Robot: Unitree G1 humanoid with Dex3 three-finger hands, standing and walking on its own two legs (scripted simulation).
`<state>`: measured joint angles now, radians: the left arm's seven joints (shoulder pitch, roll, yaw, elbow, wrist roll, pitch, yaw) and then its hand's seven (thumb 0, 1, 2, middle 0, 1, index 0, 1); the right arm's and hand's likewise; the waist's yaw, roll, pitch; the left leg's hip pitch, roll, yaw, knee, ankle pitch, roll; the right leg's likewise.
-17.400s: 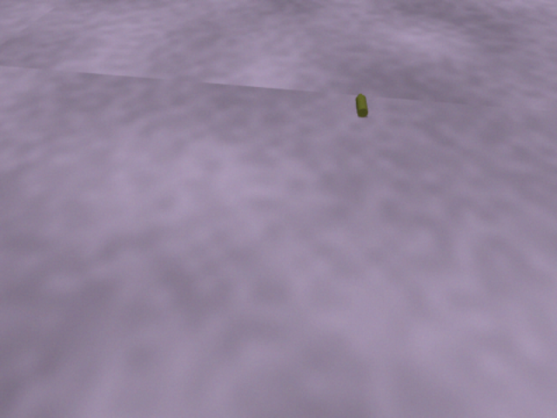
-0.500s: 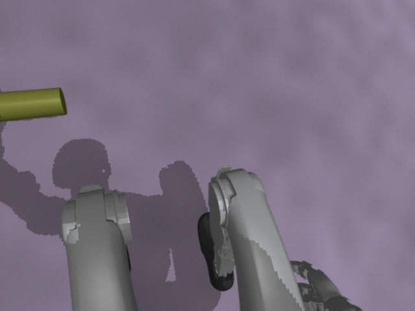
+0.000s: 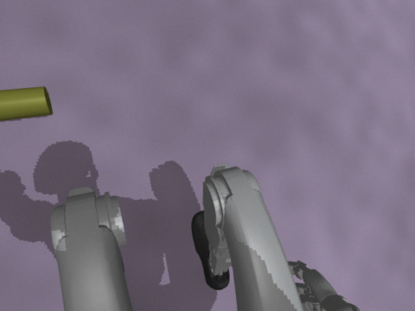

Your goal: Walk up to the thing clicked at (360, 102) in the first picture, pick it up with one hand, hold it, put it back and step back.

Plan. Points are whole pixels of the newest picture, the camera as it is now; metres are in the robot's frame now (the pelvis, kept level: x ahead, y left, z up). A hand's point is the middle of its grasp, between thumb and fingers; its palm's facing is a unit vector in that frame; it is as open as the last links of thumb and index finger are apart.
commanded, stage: rise first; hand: left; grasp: from above
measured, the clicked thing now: out of the picture +0.51 +0.35 -0.29
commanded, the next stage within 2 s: approach in 1.28 s
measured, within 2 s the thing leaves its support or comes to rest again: neither
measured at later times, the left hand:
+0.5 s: hand out of the picture +0.45 +0.38 -0.18, palm faces -0.45 -0.11 -0.88, open 13.9 cm
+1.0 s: hand out of the picture +0.45 +0.38 -0.17, palm faces -0.46 -0.10 -0.88, open 14.0 cm
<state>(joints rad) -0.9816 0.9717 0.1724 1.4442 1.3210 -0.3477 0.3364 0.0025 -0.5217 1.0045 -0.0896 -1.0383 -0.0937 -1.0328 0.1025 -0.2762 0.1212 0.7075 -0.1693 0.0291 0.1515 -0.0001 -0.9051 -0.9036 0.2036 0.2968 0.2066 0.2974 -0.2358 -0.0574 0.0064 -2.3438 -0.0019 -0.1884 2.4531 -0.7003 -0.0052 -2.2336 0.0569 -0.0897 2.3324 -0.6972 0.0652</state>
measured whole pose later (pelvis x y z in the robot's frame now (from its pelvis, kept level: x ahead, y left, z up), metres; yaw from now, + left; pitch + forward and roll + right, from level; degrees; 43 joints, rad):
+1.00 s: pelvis +0.00 +0.00 +0.00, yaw -1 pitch +32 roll -13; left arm -1.04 1.04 0.15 1.48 1.32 -0.34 0.30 0.00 -0.54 1.02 -0.11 -1.02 -0.10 -1.02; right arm 0.12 -0.29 0.19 0.65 -0.16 0.03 0.15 0.00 -0.90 -0.90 0.20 0.30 0.21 0.30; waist -0.28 -0.07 0.04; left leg -2.35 0.00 -0.21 2.46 -0.69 0.00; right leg -2.23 0.06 -0.11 2.32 -0.68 0.07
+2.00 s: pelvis -0.01 +0.00 +0.00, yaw -1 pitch +33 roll -12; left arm -1.10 1.00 0.09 1.53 1.26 -0.16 0.29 0.00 -0.53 1.02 -0.08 -1.02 -0.08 -1.02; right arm 0.17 -0.30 0.22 0.62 -0.13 0.02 0.13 0.00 -0.89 -0.89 0.20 0.30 0.21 0.30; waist -0.35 -0.02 0.04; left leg -2.36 0.01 -0.19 2.43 -0.67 0.01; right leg -2.25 0.07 -0.09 2.30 -0.65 0.08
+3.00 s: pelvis -0.01 +0.00 -0.01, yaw -4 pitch +31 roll -14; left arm -1.15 1.11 0.10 1.62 1.34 -0.28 0.43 0.00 -0.53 1.12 -0.11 -1.03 -0.08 -1.06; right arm 0.15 -0.31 0.30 0.61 -0.20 -0.05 0.13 0.00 -0.89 -0.90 0.20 0.30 0.21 0.30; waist -0.39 -0.13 0.13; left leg -2.37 0.01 -0.24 2.50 -0.69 0.00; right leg -2.24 0.07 -0.14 2.33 -0.66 0.07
